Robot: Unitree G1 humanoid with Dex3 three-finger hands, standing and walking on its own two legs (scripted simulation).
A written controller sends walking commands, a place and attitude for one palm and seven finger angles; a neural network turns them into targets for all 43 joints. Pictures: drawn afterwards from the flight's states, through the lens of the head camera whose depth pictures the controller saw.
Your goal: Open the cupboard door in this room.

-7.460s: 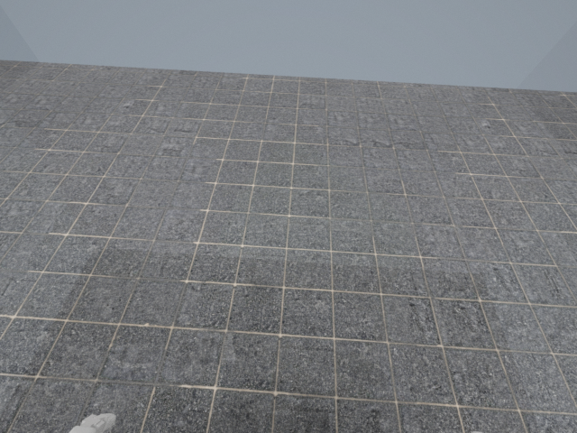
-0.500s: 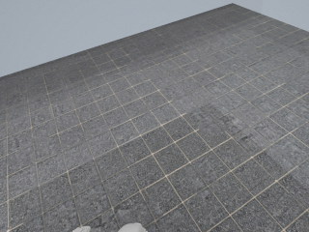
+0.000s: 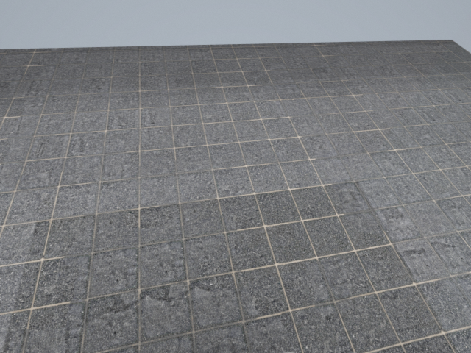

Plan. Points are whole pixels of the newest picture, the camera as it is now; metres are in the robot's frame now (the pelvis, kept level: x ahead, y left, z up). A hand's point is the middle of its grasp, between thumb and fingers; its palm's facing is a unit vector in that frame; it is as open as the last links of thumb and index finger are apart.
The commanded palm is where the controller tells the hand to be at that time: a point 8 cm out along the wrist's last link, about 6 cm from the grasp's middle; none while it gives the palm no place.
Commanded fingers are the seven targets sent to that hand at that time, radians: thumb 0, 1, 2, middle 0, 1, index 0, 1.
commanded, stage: turn or walk to find it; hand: left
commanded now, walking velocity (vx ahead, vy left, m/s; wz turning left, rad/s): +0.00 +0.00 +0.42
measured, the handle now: out of the picture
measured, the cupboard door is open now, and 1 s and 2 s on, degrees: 0 0 0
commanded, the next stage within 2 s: none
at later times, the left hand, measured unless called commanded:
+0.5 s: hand out of the picture +0.04 +0.15 -0.13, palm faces +0.22 -0.93 -0.30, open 7.4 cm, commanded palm none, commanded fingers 0.00 0.90 0.90 -0.20 -0.30 -0.20 -0.30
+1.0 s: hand out of the picture -0.16 +0.14 -0.19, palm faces +0.51 -0.83 -0.23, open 7.4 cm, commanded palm none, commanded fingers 0.00 0.90 0.90 -0.20 -0.30 -0.20 -0.30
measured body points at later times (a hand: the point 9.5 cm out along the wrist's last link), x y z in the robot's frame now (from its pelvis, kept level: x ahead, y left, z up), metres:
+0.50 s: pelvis -0.03 -0.06 +0.01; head +0.00 -0.11 +0.45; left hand +0.03 +0.19 -0.11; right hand +0.04 -0.31 -0.17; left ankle -0.06 +0.09 -0.66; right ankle -0.01 -0.14 -0.73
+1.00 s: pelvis -0.07 -0.04 -0.01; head -0.05 -0.01 +0.44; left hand -0.19 +0.18 -0.17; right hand +0.15 -0.22 -0.14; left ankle -0.12 +0.04 -0.74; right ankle -0.01 -0.14 -0.73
